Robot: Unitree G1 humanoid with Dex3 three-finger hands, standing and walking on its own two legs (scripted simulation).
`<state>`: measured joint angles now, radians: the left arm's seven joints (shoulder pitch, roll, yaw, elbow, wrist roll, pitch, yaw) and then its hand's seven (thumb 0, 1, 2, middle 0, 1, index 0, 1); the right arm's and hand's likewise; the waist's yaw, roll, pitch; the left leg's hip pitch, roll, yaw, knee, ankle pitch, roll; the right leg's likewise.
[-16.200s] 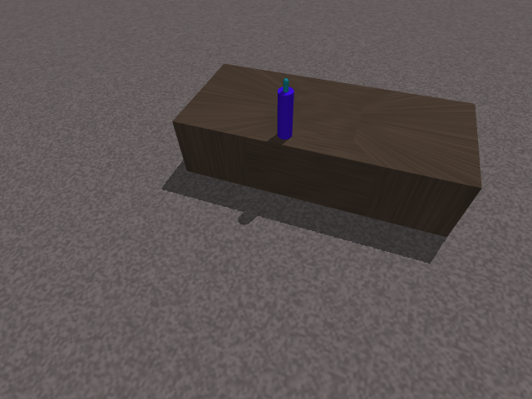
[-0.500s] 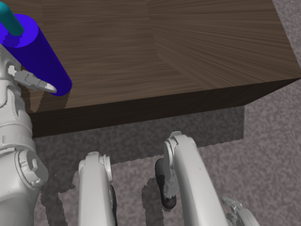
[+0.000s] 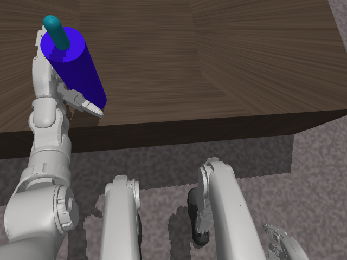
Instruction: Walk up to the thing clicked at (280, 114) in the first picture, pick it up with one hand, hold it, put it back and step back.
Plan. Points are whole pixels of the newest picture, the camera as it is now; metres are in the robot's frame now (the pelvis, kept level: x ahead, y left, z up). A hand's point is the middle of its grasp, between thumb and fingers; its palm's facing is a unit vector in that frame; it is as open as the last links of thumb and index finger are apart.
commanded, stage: close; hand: left
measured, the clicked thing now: (78, 72) +0.51 +0.16 +0.00
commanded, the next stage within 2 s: settle in 0.82 s
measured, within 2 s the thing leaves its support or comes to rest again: leaves its support in 1.32 s
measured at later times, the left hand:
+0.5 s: hand (83, 78) +0.51 +0.16 -0.03, palm faces +0.01 -1.00 -0.03, open 15.8 cm
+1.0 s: hand (83, 76) +0.52 +0.16 -0.04, palm faces -0.01 -1.00 -0.03, open 10.3 cm
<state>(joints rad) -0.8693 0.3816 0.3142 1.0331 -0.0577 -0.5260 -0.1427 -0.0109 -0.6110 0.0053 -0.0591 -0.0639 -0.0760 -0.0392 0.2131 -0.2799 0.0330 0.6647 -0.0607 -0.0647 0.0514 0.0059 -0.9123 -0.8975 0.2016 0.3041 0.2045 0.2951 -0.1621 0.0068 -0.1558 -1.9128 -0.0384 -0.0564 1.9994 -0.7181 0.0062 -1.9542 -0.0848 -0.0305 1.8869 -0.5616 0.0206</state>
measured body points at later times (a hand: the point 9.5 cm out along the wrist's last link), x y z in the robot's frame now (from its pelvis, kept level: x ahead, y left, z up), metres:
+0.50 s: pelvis +0.00 -0.01 -0.01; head +0.21 +0.03 +0.38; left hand +0.50 +0.21 -0.02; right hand +0.08 -0.28 -0.14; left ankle +0.06 +0.11 -0.43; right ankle +0.11 -0.14 -0.43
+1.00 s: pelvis -0.01 +0.00 -0.03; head +0.21 +0.04 +0.36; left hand +0.51 +0.21 -0.03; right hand +0.07 -0.27 -0.15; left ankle +0.06 +0.11 -0.43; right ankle +0.11 -0.14 -0.43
